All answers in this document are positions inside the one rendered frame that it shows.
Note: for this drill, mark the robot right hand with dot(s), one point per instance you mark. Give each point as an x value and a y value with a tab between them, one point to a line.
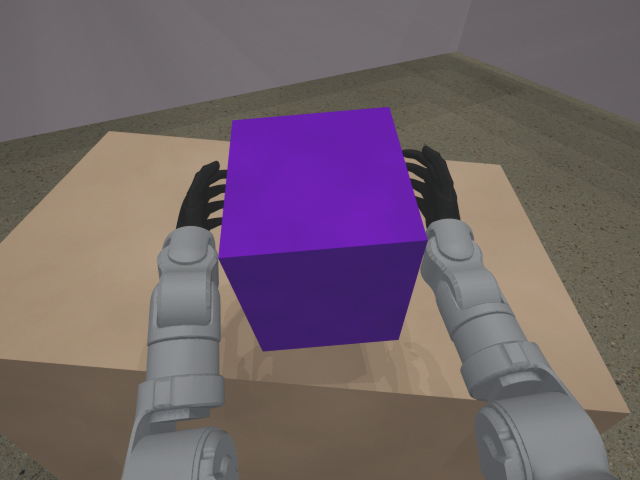
440	199

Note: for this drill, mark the robot left forearm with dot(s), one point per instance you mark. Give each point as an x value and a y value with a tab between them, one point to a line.
184	331

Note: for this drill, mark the carton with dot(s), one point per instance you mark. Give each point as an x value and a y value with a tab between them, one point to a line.
321	236

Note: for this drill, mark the robot left hand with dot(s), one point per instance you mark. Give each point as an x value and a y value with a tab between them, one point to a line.
195	208

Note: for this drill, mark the pedestal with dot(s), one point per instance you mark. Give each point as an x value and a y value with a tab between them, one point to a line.
76	279

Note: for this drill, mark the robot right upper arm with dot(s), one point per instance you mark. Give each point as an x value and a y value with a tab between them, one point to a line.
544	436

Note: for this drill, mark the robot left upper arm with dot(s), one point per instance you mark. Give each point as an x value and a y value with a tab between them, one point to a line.
206	453

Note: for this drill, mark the robot right forearm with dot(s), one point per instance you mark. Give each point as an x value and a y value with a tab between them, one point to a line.
498	362

